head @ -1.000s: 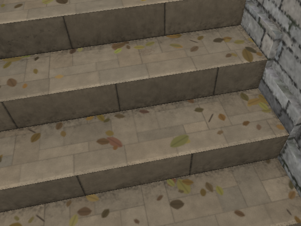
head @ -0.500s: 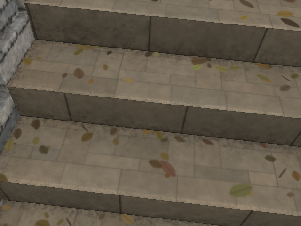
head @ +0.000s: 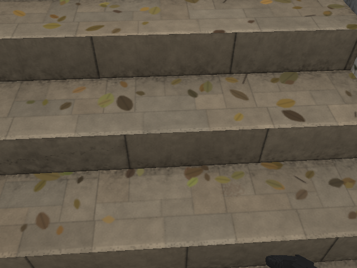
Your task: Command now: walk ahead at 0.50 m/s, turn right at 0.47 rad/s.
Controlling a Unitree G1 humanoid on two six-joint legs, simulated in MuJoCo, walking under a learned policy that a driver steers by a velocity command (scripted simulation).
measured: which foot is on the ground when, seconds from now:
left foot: up 0.00-0.22, down 0.24-0.78, up 0.80-1.00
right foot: down 0.00-0.24, up 0.26-0.76, down 0.78-1.00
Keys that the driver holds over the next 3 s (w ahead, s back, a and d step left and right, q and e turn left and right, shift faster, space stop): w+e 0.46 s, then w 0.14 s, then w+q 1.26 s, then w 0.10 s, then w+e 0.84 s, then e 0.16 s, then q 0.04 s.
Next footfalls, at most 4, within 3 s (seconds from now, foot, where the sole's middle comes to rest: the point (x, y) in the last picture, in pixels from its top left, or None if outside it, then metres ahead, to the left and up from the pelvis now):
0.24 left None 0.32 0.13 -0.58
0.78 right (267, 202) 0.61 -0.25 -0.42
1.32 left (215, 101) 0.90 -0.10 -0.25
1.80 right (244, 10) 1.21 -0.22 -0.09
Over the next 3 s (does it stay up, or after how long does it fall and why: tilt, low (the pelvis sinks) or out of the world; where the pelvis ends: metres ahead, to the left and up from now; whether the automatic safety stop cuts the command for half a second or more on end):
stays up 1.66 -0.02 0.96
